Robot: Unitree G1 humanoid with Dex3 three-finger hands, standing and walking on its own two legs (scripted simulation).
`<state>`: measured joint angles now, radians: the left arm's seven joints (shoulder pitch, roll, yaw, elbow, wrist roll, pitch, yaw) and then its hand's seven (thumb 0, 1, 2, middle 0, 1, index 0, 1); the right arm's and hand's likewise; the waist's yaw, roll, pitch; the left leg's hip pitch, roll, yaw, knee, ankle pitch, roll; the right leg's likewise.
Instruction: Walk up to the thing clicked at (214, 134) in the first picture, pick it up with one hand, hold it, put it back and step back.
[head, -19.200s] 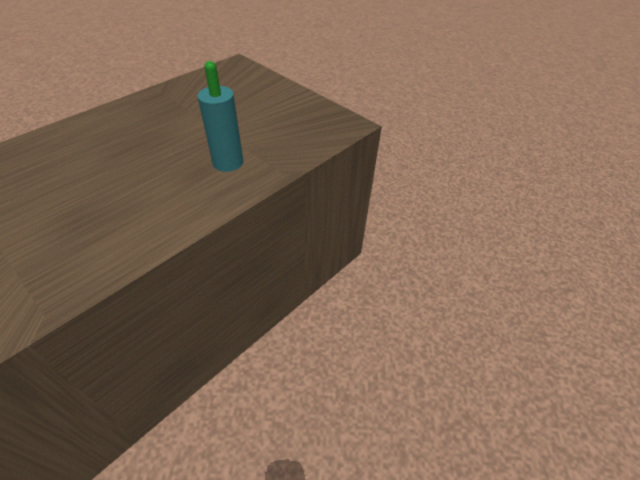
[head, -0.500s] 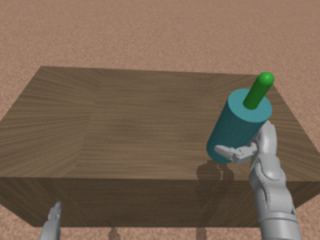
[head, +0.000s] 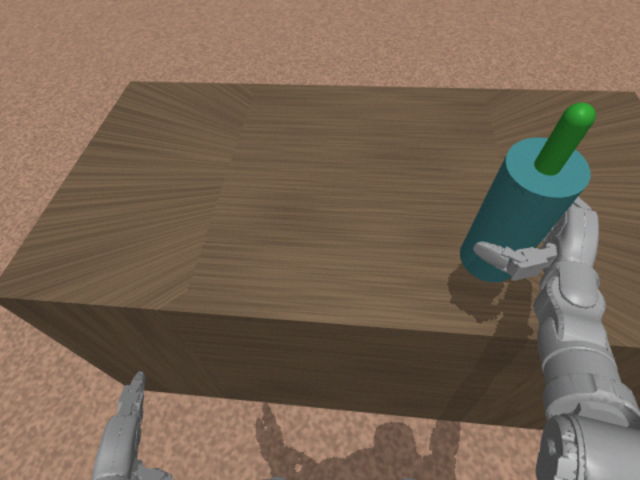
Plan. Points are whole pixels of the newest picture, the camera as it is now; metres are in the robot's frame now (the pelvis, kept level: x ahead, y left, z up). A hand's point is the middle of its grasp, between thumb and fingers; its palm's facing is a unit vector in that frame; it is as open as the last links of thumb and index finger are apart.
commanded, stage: crouch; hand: right
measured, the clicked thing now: (525, 200) +0.43 -0.19 +0.12
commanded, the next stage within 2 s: lower in 0.82 s
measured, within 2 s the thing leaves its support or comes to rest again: neither
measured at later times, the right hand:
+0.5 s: hand (517, 215) +0.49 -0.23 +0.02, palm faces +0.26 +0.96 +0.00, open 11.2 cm
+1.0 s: hand (516, 212) +0.51 -0.24 +0.00, palm faces +0.28 +0.96 -0.01, open 11.2 cm
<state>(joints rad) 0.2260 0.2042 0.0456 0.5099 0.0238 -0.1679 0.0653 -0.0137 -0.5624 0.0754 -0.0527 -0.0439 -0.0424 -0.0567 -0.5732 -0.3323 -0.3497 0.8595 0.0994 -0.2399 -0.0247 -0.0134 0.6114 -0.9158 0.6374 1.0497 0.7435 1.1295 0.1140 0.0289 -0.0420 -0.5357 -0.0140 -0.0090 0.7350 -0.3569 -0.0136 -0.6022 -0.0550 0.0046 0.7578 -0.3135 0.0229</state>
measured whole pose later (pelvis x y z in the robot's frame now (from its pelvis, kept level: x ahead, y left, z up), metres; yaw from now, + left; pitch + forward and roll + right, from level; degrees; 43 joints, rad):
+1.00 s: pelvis +0.00 -0.01 -0.04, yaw +1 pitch +20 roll +4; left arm 0.33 0.24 0.03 0.14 0.07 -0.07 -0.01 -0.01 -0.55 0.06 -0.05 -0.03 -0.04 -0.04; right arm -0.82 -0.53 -0.52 1.18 -0.01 -0.38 0.01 -0.01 0.61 -0.92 0.63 1.06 0.74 1.14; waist 0.22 0.01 -0.12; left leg -0.88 -0.03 0.01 0.99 -0.46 -0.03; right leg -0.98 -0.07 0.03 1.06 -0.44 0.01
